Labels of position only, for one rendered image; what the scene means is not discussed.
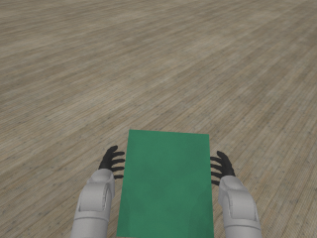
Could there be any right robot hand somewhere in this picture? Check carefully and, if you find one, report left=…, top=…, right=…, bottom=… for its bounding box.
left=210, top=151, right=236, bottom=186

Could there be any robot right forearm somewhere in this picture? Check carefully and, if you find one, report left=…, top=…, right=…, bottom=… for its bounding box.
left=218, top=176, right=263, bottom=238

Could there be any robot left forearm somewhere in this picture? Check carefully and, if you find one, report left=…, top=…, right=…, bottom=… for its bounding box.
left=69, top=169, right=115, bottom=238

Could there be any left robot hand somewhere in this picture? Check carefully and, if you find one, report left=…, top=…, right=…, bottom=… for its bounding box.
left=98, top=145, right=126, bottom=179

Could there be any carton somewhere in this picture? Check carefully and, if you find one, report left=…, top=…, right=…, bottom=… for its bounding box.
left=116, top=129, right=214, bottom=238

